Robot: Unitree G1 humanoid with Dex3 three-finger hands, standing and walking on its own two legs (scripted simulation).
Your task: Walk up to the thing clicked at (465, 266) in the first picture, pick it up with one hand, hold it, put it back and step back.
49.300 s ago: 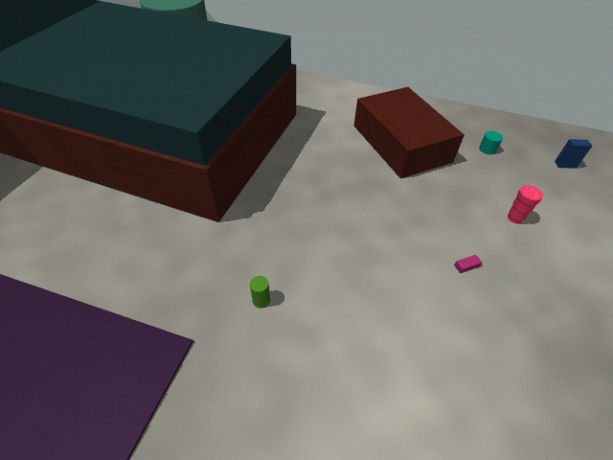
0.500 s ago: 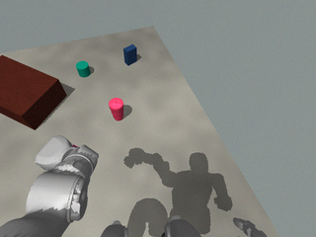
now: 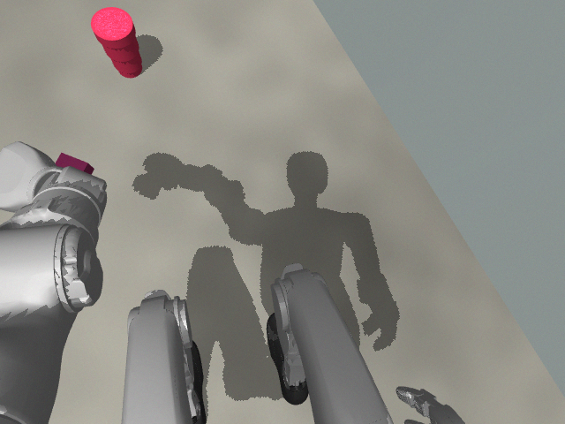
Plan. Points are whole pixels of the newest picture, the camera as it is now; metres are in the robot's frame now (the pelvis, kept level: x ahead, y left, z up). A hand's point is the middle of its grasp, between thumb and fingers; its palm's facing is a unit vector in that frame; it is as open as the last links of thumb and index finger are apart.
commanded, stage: crouch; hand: left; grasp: from above
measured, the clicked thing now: (63, 187) +0.48 +0.25 -0.17
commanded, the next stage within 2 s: lower in 1.18 s
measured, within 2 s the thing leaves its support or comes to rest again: neither
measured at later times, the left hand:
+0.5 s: hand (86, 196) +0.49 +0.24 -0.25, palm faces -0.16 -0.40 -0.90, open 7.3 cm
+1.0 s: hand (98, 198) +0.51 +0.24 -0.31, palm faces -0.16 -0.40 -0.90, open 7.3 cm
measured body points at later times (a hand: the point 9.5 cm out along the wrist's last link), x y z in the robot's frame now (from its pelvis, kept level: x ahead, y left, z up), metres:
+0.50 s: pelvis -0.01 +0.00 -0.12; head +0.24 +0.01 +0.25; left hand +0.50 +0.26 -0.20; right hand -0.01 -0.27 -0.24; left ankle +0.07 +0.13 -0.46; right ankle +0.09 -0.11 -0.46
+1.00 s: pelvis -0.01 +0.01 -0.15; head +0.27 +0.02 +0.20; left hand +0.51 +0.26 -0.26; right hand -0.06 -0.25 -0.25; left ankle +0.07 +0.13 -0.46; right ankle +0.09 -0.11 -0.46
